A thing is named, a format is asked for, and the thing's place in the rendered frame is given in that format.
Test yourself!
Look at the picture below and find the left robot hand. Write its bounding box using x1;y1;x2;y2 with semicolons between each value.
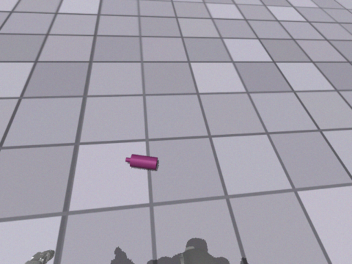
25;250;55;264

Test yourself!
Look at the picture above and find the bottle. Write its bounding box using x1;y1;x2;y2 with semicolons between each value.
125;154;158;170

